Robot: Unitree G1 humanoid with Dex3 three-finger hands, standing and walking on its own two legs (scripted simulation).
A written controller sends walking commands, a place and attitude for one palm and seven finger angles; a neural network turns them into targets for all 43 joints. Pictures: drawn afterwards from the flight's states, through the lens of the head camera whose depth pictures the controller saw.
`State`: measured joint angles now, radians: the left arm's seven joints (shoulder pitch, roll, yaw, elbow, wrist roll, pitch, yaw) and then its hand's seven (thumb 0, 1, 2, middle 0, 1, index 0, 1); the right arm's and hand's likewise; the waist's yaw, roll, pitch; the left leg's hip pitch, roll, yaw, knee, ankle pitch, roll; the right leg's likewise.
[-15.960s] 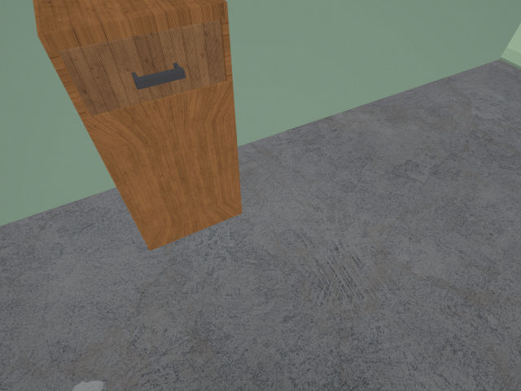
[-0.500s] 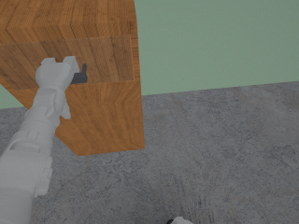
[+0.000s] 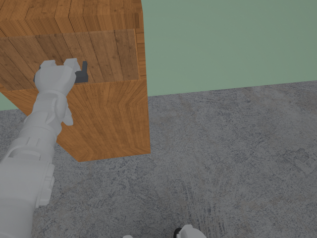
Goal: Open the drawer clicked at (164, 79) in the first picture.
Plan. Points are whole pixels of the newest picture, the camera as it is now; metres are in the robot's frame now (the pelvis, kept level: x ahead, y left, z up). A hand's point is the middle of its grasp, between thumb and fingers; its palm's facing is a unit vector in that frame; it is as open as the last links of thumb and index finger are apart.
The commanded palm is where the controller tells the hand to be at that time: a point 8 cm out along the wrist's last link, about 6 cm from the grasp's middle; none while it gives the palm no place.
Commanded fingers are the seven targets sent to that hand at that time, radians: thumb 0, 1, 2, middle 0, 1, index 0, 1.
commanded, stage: lower the fingers behind the handle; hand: left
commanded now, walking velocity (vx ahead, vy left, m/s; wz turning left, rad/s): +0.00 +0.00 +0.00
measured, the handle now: (62, 72) +0.55 +0.24 +0.06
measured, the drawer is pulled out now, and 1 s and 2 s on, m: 0.00 0.00 0.07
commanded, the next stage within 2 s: close the thumb around the handle in 0.22 s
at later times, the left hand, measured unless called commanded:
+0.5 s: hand (68, 94) +0.48 +0.22 +0.04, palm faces -0.04 +0.00 -1.00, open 13.0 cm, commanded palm +0.47 +0.22 +0.09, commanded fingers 0.00 0.06 0.54 -0.34 -1.26 -0.34 -1.26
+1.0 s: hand (66, 92) +0.49 +0.22 +0.04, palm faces -0.05 -0.01 -1.00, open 5.7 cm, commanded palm +0.47 +0.23 +0.09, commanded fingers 0.00 0.90 0.90 -0.40 -1.35 -0.40 -1.35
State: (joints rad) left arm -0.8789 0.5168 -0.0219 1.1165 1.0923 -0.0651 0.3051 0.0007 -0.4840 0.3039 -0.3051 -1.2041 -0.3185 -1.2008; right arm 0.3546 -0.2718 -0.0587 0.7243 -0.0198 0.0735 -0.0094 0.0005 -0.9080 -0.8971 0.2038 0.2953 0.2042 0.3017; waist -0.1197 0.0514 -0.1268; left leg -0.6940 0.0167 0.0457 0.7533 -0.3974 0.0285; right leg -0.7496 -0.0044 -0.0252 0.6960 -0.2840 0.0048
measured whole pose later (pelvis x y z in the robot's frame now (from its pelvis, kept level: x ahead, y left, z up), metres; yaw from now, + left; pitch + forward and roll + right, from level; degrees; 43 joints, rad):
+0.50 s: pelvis +0.00 +0.00 +0.00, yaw +0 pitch +18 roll -1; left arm -0.85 0.47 -0.04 1.09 1.09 -0.04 0.32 0.00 -0.35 0.36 -0.32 -1.22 -0.33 -1.21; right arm 0.34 -0.26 -0.06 0.72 -0.02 0.08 0.00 0.00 -0.91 -0.90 0.20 0.30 0.20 0.30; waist -0.11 0.06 -0.13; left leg -0.66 0.01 0.04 0.74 -0.40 0.03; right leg -0.72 -0.01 -0.03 0.69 -0.29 0.00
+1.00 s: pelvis +0.00 +0.00 +0.00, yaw +0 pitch +19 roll -1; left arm -0.85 0.51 -0.02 1.09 1.09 -0.07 0.31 0.00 0.70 0.80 -0.38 -1.34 -0.39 -1.34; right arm 0.36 -0.28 -0.06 0.73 -0.02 0.07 -0.01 0.00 -0.91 -0.90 0.20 0.30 0.20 0.30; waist -0.12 0.05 -0.13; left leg -0.68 0.02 0.05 0.74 -0.39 0.02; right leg -0.73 0.00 -0.02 0.69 -0.28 0.00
